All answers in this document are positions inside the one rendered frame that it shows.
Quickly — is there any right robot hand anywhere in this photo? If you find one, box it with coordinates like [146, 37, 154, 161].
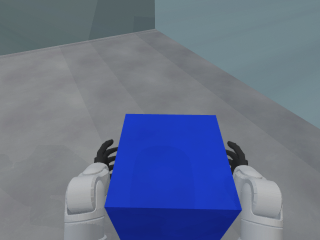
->
[225, 141, 248, 175]

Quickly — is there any carton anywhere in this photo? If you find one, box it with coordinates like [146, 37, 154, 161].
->
[104, 114, 242, 240]

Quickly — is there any robot right forearm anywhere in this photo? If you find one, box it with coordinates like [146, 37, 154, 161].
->
[232, 165, 283, 240]

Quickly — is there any robot left forearm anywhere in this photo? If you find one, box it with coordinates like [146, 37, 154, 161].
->
[64, 162, 111, 240]

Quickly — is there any left robot hand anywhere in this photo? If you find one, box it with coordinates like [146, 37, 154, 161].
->
[94, 139, 118, 179]

